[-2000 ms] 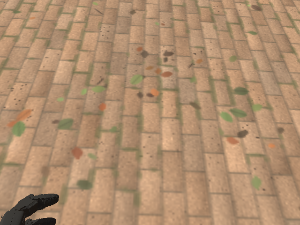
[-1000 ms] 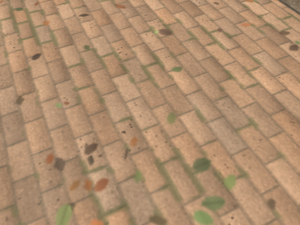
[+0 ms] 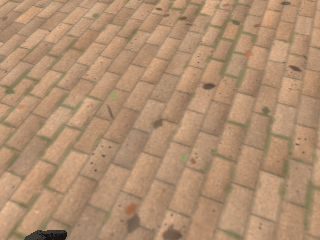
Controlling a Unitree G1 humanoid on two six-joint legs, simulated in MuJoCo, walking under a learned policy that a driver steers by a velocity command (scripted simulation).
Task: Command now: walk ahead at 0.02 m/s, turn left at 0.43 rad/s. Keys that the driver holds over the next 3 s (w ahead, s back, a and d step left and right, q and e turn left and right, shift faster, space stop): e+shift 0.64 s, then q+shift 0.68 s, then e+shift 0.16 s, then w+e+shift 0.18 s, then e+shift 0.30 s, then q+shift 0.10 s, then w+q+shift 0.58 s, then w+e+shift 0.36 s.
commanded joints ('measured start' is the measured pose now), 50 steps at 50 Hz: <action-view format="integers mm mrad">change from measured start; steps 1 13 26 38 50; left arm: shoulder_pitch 37 49 54 30 8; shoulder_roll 135 92 110 103 159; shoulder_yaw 24 23 37 15 47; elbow -34 -46 -100 -96 -18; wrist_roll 3 -64 -48 -14 0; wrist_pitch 5 -2 61 10 24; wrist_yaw -2 -35 -78 -25 -5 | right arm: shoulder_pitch -2 86 -75 -46 -48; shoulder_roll -25 -163 -94 -18 -5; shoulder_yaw -1 -39 -34 -9 2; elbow -71 40 17 90 35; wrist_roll -9 -56 -28 -23 -2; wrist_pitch -22 -39 -58 -53 -24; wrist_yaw -13 -19 -17 -9 16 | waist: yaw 22 -8 -37 -10 33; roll -156 210 109 -155 -131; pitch -116 -146 -104 -202 -61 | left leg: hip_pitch -35 572 496 50 19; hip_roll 22 380 394 165 197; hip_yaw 59 -177 197 140 177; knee -15 -872 -839 -40 -300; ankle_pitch -14 451 673 26 -16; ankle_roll -25 265 279 11 4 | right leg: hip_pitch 151 -306 -217 126 187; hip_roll -225 19 -105 -265 -383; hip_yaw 212 87 -95 114 36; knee -137 204 369 -91 -170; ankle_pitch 258 -262 -186 384 153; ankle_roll -214 -3 99 -199 -244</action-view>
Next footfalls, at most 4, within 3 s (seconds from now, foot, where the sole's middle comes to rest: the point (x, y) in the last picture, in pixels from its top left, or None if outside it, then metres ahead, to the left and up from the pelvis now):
0.24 left None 0.03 0.13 -0.77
0.62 right None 0.01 -0.15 -0.77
1.16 left None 0.08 0.08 -0.77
1.86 right None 0.28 -0.23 -0.77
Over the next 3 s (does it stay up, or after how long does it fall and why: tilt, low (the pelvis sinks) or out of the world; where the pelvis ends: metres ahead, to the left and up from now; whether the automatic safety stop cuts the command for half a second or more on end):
stays up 0.94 -0.18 -0.03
